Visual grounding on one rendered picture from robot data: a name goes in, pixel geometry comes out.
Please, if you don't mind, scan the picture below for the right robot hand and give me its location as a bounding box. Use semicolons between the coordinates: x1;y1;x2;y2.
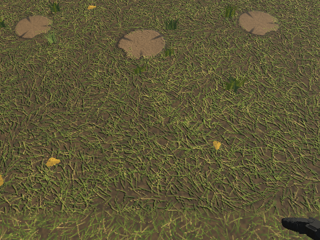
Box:
281;217;320;240

